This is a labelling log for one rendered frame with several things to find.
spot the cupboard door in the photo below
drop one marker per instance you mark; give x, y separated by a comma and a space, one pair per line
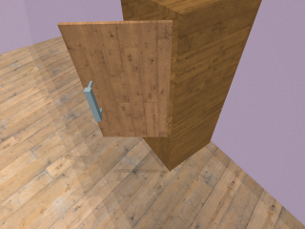
129, 63

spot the handle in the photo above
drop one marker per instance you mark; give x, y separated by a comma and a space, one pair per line
97, 113

